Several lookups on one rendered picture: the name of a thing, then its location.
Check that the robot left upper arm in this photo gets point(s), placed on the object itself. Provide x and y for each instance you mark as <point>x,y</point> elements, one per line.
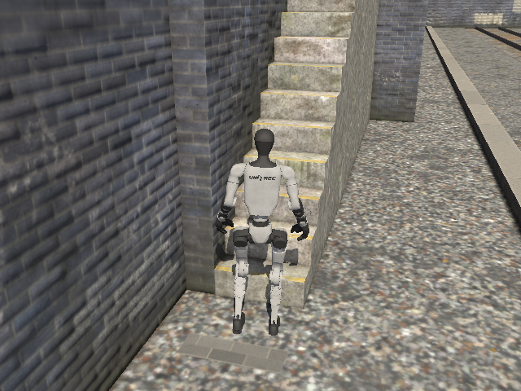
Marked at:
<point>237,171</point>

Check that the robot left shin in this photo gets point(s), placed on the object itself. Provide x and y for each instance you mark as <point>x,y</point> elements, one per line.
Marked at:
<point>239,291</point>

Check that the robot right forearm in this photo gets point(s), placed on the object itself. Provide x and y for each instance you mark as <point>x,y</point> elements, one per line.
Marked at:
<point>300,215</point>

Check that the robot left forearm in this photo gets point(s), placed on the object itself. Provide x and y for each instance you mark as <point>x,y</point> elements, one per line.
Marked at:
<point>224,211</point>

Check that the robot right upper arm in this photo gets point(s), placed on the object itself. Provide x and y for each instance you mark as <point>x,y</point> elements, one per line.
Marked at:
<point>288,173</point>

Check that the left robot foot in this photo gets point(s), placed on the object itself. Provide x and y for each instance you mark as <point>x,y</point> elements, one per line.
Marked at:
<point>238,323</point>

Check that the right robot hand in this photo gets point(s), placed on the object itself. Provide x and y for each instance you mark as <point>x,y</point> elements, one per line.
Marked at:
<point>297,228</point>

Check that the left robot hand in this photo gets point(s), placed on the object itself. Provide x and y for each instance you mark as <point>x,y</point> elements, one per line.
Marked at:
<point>227,222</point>

